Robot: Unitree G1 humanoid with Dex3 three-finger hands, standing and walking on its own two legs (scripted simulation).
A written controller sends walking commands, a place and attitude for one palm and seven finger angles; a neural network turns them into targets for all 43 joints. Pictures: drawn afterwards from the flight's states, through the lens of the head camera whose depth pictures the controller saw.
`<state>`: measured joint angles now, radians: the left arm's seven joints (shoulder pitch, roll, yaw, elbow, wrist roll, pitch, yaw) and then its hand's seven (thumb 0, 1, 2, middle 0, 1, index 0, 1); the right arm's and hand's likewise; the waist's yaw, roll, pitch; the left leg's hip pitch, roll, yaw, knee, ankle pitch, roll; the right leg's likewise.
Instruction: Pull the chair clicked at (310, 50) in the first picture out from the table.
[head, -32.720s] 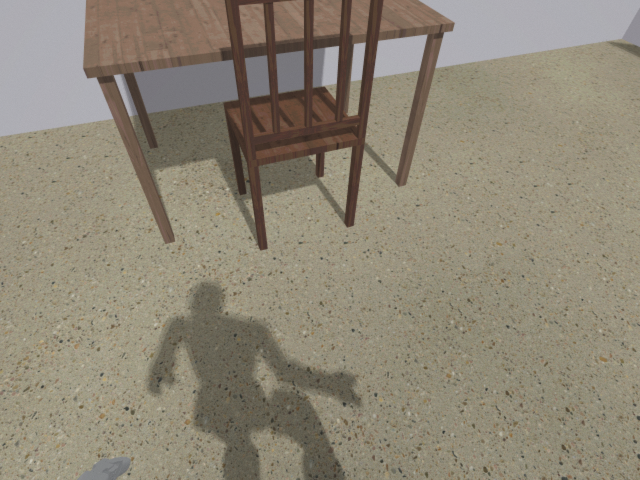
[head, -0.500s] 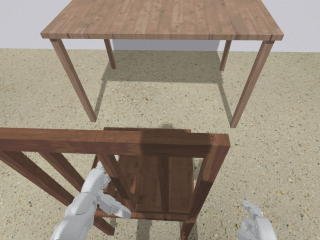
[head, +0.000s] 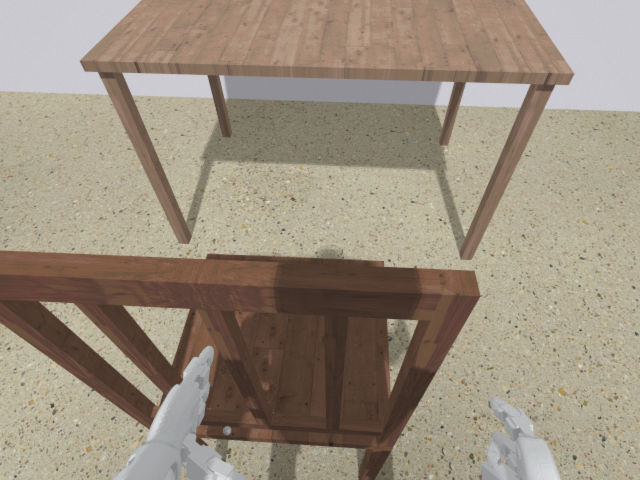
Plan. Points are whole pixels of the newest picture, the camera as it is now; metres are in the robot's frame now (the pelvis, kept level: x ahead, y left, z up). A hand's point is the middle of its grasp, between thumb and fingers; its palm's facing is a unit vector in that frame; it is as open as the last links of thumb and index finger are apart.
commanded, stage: draw the fingers out of the gap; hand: left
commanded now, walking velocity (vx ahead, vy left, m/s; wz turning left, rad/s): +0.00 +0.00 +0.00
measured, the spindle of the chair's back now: (246, 376) +0.25 +0.10 +0.00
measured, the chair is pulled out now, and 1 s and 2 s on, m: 0.61 0.60 0.60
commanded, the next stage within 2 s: draw the hand back to the body in 0.44 s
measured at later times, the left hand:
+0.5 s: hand out of the picture +0.14 +0.12 -0.02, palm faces -0.10 -0.99 -0.13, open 17.5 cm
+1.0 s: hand (173, 476) +0.14 +0.14 +0.06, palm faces -0.06 -0.99 -0.11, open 17.4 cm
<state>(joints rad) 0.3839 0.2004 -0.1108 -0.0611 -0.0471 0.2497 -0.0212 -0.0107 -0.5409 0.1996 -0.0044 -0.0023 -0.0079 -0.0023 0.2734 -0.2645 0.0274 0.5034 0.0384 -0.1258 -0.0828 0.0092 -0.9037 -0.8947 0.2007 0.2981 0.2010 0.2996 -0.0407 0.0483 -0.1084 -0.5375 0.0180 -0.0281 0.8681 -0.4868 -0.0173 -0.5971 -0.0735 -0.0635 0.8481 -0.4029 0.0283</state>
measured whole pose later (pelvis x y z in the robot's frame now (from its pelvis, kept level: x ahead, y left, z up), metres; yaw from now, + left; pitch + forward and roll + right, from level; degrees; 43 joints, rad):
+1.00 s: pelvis -0.03 -0.01 -0.03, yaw +0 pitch +9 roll -2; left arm 0.69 0.27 0.03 -0.42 -0.21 -0.18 -0.15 -0.01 -0.55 0.20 -0.03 -0.01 -0.03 -0.01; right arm 0.23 -0.20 0.01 0.53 0.07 -0.21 -0.09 0.01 -0.90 -0.89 0.20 0.30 0.20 0.30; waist 0.02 0.07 -0.11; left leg -0.68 0.04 -0.06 1.08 -0.55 -0.03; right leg -0.72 -0.06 -0.09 1.03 -0.45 0.01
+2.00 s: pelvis +0.01 +0.00 +0.04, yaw -1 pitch -3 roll -1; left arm 0.46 0.34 0.33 -0.41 -0.06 -0.03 0.14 0.01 0.85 0.88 -0.20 -0.29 -0.22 -0.30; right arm 0.17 -0.23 0.02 0.67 0.01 -0.13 -0.08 0.01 -0.90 -0.89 0.20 0.30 0.20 0.30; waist 0.07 0.08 0.03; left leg -0.10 0.03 -0.01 0.50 -0.34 -0.02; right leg -0.17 -0.05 -0.06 0.49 -0.26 0.03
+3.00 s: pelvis -0.09 +0.02 +0.03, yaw -2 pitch -1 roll -1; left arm 0.52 0.40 0.39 -0.50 -0.02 -0.15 0.19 0.01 0.88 0.90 -0.21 -0.30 -0.22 -0.30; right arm 0.22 -0.23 0.01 0.60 0.01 -0.10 -0.11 0.01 -0.90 -0.89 0.20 0.30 0.20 0.30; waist 0.03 0.01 0.05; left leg -0.36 0.01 0.01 0.58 -0.25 0.01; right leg -0.39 -0.06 -0.03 0.50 -0.16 0.02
